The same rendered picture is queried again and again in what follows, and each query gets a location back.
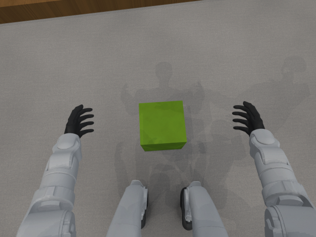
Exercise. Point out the left robot upper arm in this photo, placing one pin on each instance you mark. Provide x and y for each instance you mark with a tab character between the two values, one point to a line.
59	223

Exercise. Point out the left robot hand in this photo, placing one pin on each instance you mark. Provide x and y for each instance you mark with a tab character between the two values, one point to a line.
74	124

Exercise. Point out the right robot forearm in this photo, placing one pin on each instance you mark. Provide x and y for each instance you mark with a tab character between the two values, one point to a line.
280	186

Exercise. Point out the right robot thigh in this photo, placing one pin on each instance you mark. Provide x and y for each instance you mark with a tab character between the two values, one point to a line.
206	221

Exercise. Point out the right robot hand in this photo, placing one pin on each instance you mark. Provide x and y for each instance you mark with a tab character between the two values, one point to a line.
253	121

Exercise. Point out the right robot upper arm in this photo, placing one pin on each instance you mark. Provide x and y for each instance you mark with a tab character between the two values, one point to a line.
290	221

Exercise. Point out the left robot foot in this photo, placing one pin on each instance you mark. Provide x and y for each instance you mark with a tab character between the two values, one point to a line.
144	217

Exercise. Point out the carton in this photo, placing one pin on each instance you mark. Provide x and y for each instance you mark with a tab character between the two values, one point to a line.
162	126

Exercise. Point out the left robot forearm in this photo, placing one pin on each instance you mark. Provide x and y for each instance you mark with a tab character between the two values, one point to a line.
56	191

